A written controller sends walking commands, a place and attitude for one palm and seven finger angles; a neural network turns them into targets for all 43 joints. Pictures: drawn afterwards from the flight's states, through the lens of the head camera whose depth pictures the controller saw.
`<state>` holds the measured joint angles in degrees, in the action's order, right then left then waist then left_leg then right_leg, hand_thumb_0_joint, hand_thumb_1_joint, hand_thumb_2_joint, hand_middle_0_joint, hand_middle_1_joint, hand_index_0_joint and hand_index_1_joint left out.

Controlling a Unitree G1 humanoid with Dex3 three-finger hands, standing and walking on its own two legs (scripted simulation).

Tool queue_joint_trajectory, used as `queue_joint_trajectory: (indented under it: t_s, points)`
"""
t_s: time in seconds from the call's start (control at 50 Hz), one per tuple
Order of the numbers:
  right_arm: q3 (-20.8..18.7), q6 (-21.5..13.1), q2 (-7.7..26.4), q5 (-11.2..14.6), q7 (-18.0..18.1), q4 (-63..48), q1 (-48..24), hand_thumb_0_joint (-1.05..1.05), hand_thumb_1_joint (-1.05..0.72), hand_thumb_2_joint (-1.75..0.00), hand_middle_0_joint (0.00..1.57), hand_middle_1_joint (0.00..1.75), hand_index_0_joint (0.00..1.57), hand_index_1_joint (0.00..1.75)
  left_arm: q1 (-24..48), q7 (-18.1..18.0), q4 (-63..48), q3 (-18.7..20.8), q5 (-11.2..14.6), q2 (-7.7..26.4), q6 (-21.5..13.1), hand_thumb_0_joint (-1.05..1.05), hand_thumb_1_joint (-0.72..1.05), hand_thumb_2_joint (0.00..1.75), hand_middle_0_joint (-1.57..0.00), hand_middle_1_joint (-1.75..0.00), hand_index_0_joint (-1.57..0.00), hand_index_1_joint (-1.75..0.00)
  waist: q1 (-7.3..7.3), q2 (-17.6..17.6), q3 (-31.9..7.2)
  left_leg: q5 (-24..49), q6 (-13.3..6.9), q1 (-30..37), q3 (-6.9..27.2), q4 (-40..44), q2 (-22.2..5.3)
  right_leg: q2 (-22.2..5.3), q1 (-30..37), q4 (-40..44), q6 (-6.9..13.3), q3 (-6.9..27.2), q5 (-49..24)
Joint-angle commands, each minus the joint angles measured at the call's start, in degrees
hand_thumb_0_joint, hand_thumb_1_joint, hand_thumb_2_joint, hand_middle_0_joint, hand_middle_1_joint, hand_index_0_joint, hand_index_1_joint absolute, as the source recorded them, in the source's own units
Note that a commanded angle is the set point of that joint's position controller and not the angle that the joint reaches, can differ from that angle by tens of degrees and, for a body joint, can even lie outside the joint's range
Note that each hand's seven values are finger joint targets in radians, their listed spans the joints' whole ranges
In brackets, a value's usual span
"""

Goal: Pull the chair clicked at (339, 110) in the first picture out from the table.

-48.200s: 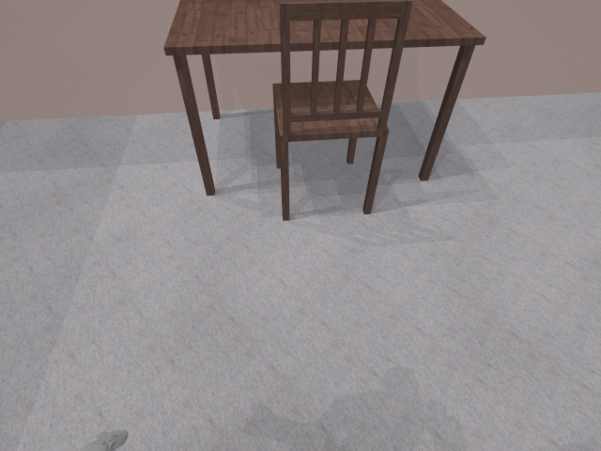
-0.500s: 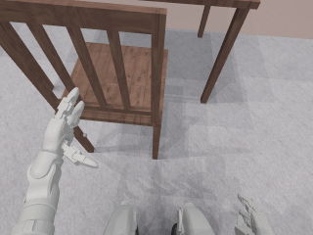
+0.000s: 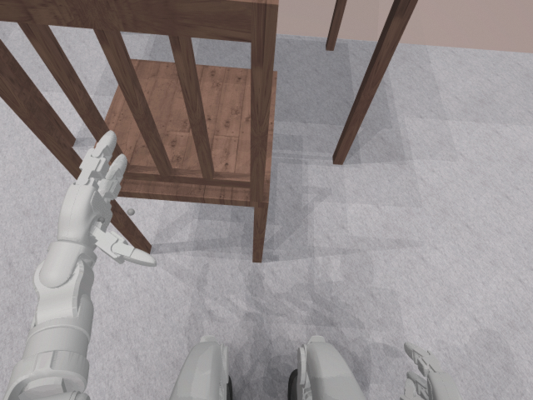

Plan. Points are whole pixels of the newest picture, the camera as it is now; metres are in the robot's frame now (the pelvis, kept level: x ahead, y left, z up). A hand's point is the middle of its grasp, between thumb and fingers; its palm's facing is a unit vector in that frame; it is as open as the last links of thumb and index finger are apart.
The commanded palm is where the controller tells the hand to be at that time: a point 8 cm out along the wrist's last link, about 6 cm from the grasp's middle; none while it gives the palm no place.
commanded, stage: aim the fingers beside a spindle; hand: left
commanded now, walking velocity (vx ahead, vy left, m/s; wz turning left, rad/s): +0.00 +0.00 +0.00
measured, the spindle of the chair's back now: (143, 117) +0.53 +0.20 +0.05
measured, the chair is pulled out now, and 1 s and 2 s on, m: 0.23 0.23 0.23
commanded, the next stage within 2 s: push the fingers through the gap in 0.58 s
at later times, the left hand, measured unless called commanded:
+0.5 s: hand (133, 208) +0.38 +0.20 +0.02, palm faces -0.08 -0.99 -0.06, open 17.0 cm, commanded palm +0.36 +0.24 +0.02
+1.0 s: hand (145, 193) +0.41 +0.18 +0.02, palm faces -0.10 -0.99 -0.06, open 17.0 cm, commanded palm +0.39 +0.24 +0.02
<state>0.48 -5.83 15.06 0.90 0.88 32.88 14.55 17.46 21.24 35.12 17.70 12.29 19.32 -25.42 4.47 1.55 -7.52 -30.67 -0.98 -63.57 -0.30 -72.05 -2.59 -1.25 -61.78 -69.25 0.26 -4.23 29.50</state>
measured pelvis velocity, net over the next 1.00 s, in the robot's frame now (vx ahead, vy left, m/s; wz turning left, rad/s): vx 0.00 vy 0.00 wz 0.01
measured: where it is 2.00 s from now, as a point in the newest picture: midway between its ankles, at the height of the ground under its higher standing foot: outside the picture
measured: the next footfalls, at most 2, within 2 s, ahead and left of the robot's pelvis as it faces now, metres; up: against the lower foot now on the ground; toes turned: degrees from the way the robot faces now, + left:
none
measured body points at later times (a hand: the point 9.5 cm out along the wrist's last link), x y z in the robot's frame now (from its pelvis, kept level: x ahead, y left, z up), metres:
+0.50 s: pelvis +0.00 +0.01 +0.00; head +0.13 +0.02 +0.43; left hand +0.38 +0.25 +0.03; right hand +0.13 -0.25 -0.10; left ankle +0.03 +0.11 -0.63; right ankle +0.03 -0.12 -0.63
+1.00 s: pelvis +0.00 +0.00 -0.01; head +0.13 +0.01 +0.42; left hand +0.41 +0.24 +0.03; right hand +0.13 -0.27 -0.11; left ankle +0.03 +0.11 -0.63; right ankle +0.03 -0.12 -0.63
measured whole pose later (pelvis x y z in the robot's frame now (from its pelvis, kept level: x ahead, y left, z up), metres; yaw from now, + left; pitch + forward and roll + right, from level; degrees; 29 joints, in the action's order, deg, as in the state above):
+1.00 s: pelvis +0.00 +0.00 -0.01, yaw +0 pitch +23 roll -3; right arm 0.7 -4.7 15.3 0.7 1.3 33.4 13.3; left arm 25.5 19.5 40.8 16.5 10.5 20.1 -24.7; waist 4.7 1.8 -7.4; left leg -31.0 -0.5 -65.8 0.5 -73.4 -2.5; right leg -1.2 -63.8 -70.8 0.7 -4.8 30.1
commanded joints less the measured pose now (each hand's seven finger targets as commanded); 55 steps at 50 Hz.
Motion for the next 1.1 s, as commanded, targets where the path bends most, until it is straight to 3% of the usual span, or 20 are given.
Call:
queue_joint_trajectory:
  t_s: [0.0, 0.02, 0.04, 0.08, 0.18, 0.22, 0.3, 0.32, 0.34, 0.42, 0.44, 0.48, 0.52, 0.54, 0.64, 0.78, 0.92, 0.98, 1.02, 1.08]
  points:
    - [-3.3, -2.1, 8.8, 0.3, 0.5, -6.4, 3.1, 0.00, -0.90, -0.90, 0.20, 0.30, 0.20, 0.30, 11.4, -0.1, -11.6, 3.1, 1.5, 11.4, -3.6, 0.00, -0.50, 0.30, -0.06, -0.08, -0.06, -0.08, -0.24, 3.1, -24.1, 17.1, -0.5, 17.1, 2.4, 9.8, 1.9, 1.8, 12.4, 9.1, 1.1, 2.3, -13.0]
    - [-3.4, -2.1, 8.9, 0.3, 0.6, -6.1, 3.1, 0.00, -0.90, -0.90, 0.20, 0.30, 0.20, 0.30, 12.6, 0.1, -11.2, 1.9, 1.7, 10.3, -3.5, 0.00, -0.50, 0.30, -0.06, -0.08, -0.06, -0.08, 0.48, 2.6, -23.6, 16.8, -0.6, 17.0, 2.6, 9.6, 1.9, 1.8, 11.5, 9.2, 1.0, 2.2, -12.7]
    - [-3.5, -2.2, 9.2, 0.3, 0.7, -5.9, 3.4, 0.00, -0.90, -0.90, 0.20, 0.30, 0.20, 0.30, 12.3, 0.1, -11.1, 2.9, 1.7, 11.4, -3.5, 0.00, -0.50, 0.30, -0.06, -0.08, -0.06, -0.08, 0.19, 1.9, -23.6, 16.6, -0.5, 16.5, 2.7, 9.5, 1.8, 1.8, 11.9, 9.2, 1.1, 2.3, -12.5]
    - [-3.4, -2.4, 9.2, 0.5, 0.8, -6.1, 3.3, 0.00, -0.90, -0.90, 0.20, 0.30, 0.20, 0.30, 12.9, 0.6, -11.0, 0.7, 2.2, 9.0, -3.7, 0.00, -0.50, 0.30, -0.06, -0.08, -0.06, -0.08, 1.08, 1.1, -22.9, 15.4, -0.7, 16.4, 2.9, 9.4, 1.9, 1.9, 10.7, 9.4, 1.1, 2.0, -11.2]
    - [-3.7, -2.8, 9.4, 0.4, 0.9, -5.5, 3.4, 0.00, -0.90, -0.90, 0.20, 0.30, 0.20, 0.30, 15.8, 0.2, -13.4, -1.9, 1.6, 7.5, -4.7, 0.00, -0.50, 0.30, -0.06, -0.08, -0.06, -0.08, 1.37, 4.4, -23.2, 15.9, -0.2, 21.1, 4.4, 10.2, 1.5, 1.8, 6.2, 8.9, 1.5, 1.0, -9.3]
    - [-3.7, -2.8, 9.3, 0.1, 0.8, -5.3, 3.4, 0.00, -0.90, -0.90, 0.20, 0.30, 0.20, 0.30, 16.5, -0.7, -14.3, -1.5, 1.0, 8.2, -4.7, 0.00, -0.50, 0.30, -0.06, -0.08, -0.06, -0.08, 0.81, 5.8, -24.1, 16.5, 0.2, 22.6, 5.0, 10.5, 1.4, 1.6, 5.7, 8.5, 1.6, 0.8, -9.3]
    - [-3.5, -2.1, 9.4, -0.2, 0.8, -5.3, 3.5, 0.00, -0.90, -0.90, 0.20, 0.30, 0.20, 0.30, 16.1, -3.0, -12.6, 2.0, -0.2, 11.3, -4.5, 0.00, -0.50, 0.30, -0.06, -0.08, -0.06, -0.08, -0.23, 4.6, -24.5, 18.4, 0.5, 22.0, 5.3, 10.4, 1.4, 1.6, 6.3, 7.5, 1.7, 0.7, -10.3]
    - [-3.4, -1.9, 9.0, -0.2, 0.7, -5.7, 3.1, 0.00, -0.90, -0.90, 0.20, 0.30, 0.20, 0.30, 15.5, -3.3, -12.4, 1.0, -0.2, 9.8, -4.2, 0.00, -0.50, 0.30, -0.06, -0.08, -0.06, -0.08, -0.23, 5.7, -24.4, 18.6, 0.6, 22.2, 4.8, 10.3, 1.5, 1.5, 6.3, 7.6, 1.6, 0.8, -10.7]
    - [-3.4, -1.7, 9.2, -0.3, 0.6, -5.6, 3.3, 0.00, -0.90, -0.90, 0.20, 0.30, 0.20, 0.30, 15.1, -3.7, -12.3, 2.1, -0.3, 10.9, -4.1, 0.00, -0.50, 0.30, -0.06, -0.08, -0.06, -0.08, -0.62, 4.6, -24.9, 19.2, 0.7, 22.1, 5.0, 10.4, 1.4, 1.5, 7.1, 7.4, 1.7, 0.6, -11.2]
    - [-3.4, -1.2, 9.1, -0.2, 0.1, -6.6, 3.2, 0.00, -0.90, -0.90, 0.20, 0.30, 0.20, 0.30, 12.2, -3.7, -12.8, 0.9, -0.3, 9.4, -3.6, 0.00, -0.50, 0.30, -0.06, -0.08, -0.06, -0.08, -0.87, 4.5, -26.1, 21.8, 0.8, 22.8, 4.6, 10.4, 1.4, 1.6, 8.8, 7.6, 1.6, 0.7, -13.4]
    - [-3.4, -1.0, 8.9, -0.1, 0.0, -6.8, 3.2, 0.00, -0.90, -0.90, 0.20, 0.30, 0.20, 0.30, 11.7, -3.4, -13.6, 0.0, -0.1, 8.5, -3.4, 0.00, -0.50, 0.30, -0.06, -0.08, -0.06, -0.08, -0.63, 4.7, -26.7, 22.0, 0.6, 22.8, 4.4, 10.2, 1.5, 1.6, 9.2, 7.9, 1.5, 0.9, -13.9]
    - [-3.4, -0.8, 9.0, 0.2, 0.2, -6.8, 3.3, 0.00, -0.90, -0.90, 0.20, 0.30, 0.20, 0.30, 10.7, -2.8, -11.2, -0.3, 0.1, 8.1, -2.9, 0.00, -0.50, 0.30, -0.06, -0.08, -0.06, -0.08, 0.27, 1.0, -24.6, 20.2, 0.1, 20.1, 4.0, 9.9, 1.5, 1.9, 9.8, 8.2, 1.4, 1.0, -13.7]
    - [-3.6, -0.9, 8.9, 0.3, 0.1, -6.7, 3.1, 0.00, -0.90, -0.90, 0.20, 0.30, 0.20, 0.30, 11.5, -2.3, -12.9, -1.4, 0.5, 6.8, -3.1, 0.00, -0.50, 0.30, -0.06, -0.08, -0.06, -0.08, 0.26, 2.8, -24.4, 19.8, 0.1, 20.4, 3.8, 10.0, 1.6, 1.7, 9.4, 8.4, 1.3, 1.1, -13.6]
    - [-3.6, -0.9, 8.9, 0.3, 0.2, -6.7, 3.1, 0.00, -0.90, -0.90, 0.20, 0.30, 0.20, 0.30, 11.1, -2.1, -13.1, -1.3, 0.7, 6.8, -3.1, 0.00, -0.50, 0.30, -0.06, -0.08, -0.06, -0.08, 0.20, 1.7, -24.7, 19.5, 0.0, 20.0, 3.7, 9.9, 1.6, 1.7, 10.1, 8.6, 1.3, 1.3, -13.8]
    - [-3.7, -1.1, 8.8, 0.2, 0.5, -6.2, 3.3, 0.00, -0.90, -0.90, 0.20, 0.30, 0.20, 0.30, 10.8, -2.5, -14.6, 0.8, 0.7, 9.2, -4.2, 0.00, -0.50, 0.30, -0.06, -0.08, -0.06, -0.08, -0.19, 2.2, -24.6, 20.2, -0.1, 19.5, 3.2, 9.5, 1.8, 1.7, 11.5, 8.6, 1.3, 1.7, -15.0]
    - [-3.2, -1.6, 8.7, 0.0, 1.1, -4.6, 3.5, 0.00, -0.90, -0.90, 0.20, 0.30, 0.20, 0.30, 21.4, -3.0, -11.2, -0.8, -0.4, 9.1, -5.3, 0.00, -0.50, 0.30, -0.06, -0.08, -0.06, -0.08, 1.74, 3.5, -22.4, 15.1, -0.3, 17.4, 3.4, 8.5, 1.9, 1.8, 7.5, 8.2, 1.4, 1.9, -10.1]
    - [-3.2, -0.7, 9.3, -0.1, 1.1, -4.3, 4.4, 0.00, -0.90, -0.90, 0.20, 0.30, 0.20, 0.30, 22.5, -1.8, -5.6, 3.1, -0.5, 13.5, -3.1, 0.00, -0.50, 0.30, -0.06, -0.08, -0.06, -0.08, 0.62, 3.2, -27.7, 18.9, -0.4, 16.8, 2.8, 7.4, 2.0, 1.7, 11.6, 7.5, 1.4, 2.7, -15.1]
    - [-3.0, -0.4, 9.0, 0.0, 1.0, -4.7, 4.8, 0.00, -0.90, -0.90, 0.20, 0.30, 0.20, 0.30, 22.5, -1.5, -4.0, 4.3, 0.0, 14.2, -2.6, 0.00, -0.50, 0.30, -0.06, -0.08, -0.06, -0.08, 0.70, 0.7, -27.9, 18.9, -0.9, 13.4, 1.8, 6.7, 2.3, 1.8, 15.2, 7.8, 1.1, 3.5, -17.3]
    - [-3.0, -0.1, 9.0, 0.0, 0.9, -4.8, 5.1, 0.00, -0.90, -0.90, 0.20, 0.30, 0.20, 0.30, 22.5, -1.4, -3.9, 5.5, -0.1, 15.6, -2.8, 0.00, -0.50, 0.30, -0.06, -0.08, -0.06, -0.08, 0.13, 1.8, -28.0, 19.3, -0.7, 13.3, 1.7, 6.9, 2.3, 1.8, 15.6, 7.7, 1.1, 3.6, -17.9]
    - [-3.0, -0.1, 8.8, 0.0, 0.7, -4.4, 5.4, 0.00, -0.90, -0.90, 0.20, 0.30, 0.20, 0.30, 26.2, -1.3, -4.7, 2.7, -0.4, 13.1, -3.8, 0.00, -0.50, 0.30, -0.06, -0.08, -0.06, -0.08, 1.62, 2.5, -27.2, 18.6, -0.8, 14.0, 1.9, 6.8, 2.1, 2.0, 13.5, 7.8, 1.0, 3.4, -16.6]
